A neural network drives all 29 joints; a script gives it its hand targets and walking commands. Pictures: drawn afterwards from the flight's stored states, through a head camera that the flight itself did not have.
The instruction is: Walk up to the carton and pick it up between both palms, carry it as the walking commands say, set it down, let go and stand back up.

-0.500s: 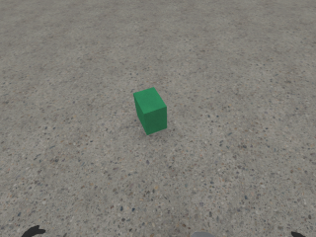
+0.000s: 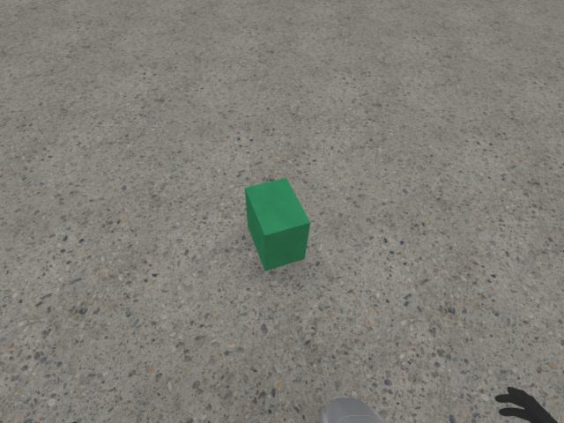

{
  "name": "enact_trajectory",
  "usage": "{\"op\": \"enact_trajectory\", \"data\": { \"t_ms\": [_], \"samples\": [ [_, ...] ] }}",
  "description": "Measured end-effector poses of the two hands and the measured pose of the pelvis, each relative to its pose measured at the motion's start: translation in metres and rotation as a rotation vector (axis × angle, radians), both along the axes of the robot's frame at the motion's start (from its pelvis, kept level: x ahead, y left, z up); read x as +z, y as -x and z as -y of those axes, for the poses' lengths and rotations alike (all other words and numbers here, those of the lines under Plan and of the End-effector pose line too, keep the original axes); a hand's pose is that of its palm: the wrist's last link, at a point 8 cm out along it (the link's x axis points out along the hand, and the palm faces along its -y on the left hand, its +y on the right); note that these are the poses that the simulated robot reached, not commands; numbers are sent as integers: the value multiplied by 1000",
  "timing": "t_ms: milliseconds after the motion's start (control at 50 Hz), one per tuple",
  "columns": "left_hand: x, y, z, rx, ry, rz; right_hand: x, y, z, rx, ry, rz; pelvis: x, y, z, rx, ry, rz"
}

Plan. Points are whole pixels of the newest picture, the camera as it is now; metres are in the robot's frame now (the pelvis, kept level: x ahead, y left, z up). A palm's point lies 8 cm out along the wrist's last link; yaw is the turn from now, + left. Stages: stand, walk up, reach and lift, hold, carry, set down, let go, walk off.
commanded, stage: walk up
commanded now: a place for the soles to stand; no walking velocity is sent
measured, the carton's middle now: (275, 224) +0.91 -0.02 -0.64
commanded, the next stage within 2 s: none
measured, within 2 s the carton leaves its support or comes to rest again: neither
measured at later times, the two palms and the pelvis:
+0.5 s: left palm (47, 367) +0.23 +0.36 -0.09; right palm (470, 308) +0.29 -0.32 -0.07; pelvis +0.17 +0.01 -0.01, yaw +1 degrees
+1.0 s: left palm (88, 258) +0.41 +0.35 -0.07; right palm (442, 248) +0.42 -0.33 -0.09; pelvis +0.33 +0.00 -0.01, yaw +0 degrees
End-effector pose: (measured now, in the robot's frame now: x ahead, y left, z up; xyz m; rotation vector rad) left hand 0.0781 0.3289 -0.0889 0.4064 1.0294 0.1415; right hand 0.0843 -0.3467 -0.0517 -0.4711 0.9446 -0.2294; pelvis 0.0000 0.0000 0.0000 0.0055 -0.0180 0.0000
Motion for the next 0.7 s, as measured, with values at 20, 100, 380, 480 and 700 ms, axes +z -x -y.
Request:
{"op": "enact_trajectory", "data": {
  "t_ms": [20, 100, 380, 480, 700],
  "samples": [
    [2, -14, 3, -12, 3, 5, -2, 2, 3, -13, -1, -16, 1, -7, 1, -1, 0, 0],
    [10, -70, 15, -52, -11, 51, -15, -1, 16, -55, -18, -72, -3, -38, 10, -4, 3, 1],
    [28, -116, -19, 59, -93, 61, -30, -153, -15, 78, -81, -54, -3, -132, 5, 25, 20, 6],
    [4, -140, -37, 74, -72, 14, -20, -199, -23, 84, -21, 15, -14, -168, -14, 19, 9, 7],
    [2, -260, -5, -36, 6, 11, -4, -204, 0, -56, 16, -57, 0, -241, -9, -14, 3, 3]
  ]
}}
